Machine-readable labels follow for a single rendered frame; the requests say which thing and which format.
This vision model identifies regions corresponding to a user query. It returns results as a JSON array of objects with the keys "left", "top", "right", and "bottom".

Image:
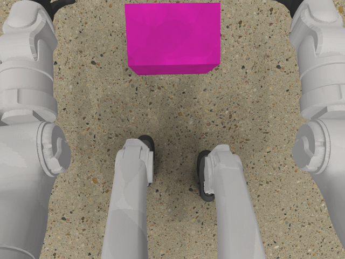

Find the left robot forearm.
[{"left": 0, "top": 0, "right": 58, "bottom": 126}]

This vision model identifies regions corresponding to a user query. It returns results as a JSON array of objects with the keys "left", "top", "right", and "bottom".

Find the right robot forearm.
[{"left": 289, "top": 0, "right": 345, "bottom": 120}]

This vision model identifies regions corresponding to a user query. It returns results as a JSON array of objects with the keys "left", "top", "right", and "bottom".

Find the robot left hand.
[{"left": 21, "top": 0, "right": 75, "bottom": 22}]

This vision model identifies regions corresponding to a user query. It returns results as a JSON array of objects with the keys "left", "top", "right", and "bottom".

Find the robot left upper arm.
[{"left": 0, "top": 121, "right": 71, "bottom": 259}]

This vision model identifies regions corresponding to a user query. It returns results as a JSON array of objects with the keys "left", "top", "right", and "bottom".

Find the robot right hand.
[{"left": 272, "top": 0, "right": 304, "bottom": 18}]

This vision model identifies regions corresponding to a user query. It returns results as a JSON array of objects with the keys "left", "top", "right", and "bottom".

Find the right robot foot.
[{"left": 197, "top": 150, "right": 215, "bottom": 202}]

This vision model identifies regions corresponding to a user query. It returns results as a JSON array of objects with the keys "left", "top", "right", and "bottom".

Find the robot right upper arm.
[{"left": 292, "top": 119, "right": 345, "bottom": 250}]

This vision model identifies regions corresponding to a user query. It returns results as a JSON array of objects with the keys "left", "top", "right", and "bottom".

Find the left robot thigh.
[{"left": 101, "top": 146, "right": 154, "bottom": 259}]

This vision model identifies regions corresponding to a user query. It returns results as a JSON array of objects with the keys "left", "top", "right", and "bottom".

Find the carton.
[{"left": 125, "top": 3, "right": 220, "bottom": 75}]

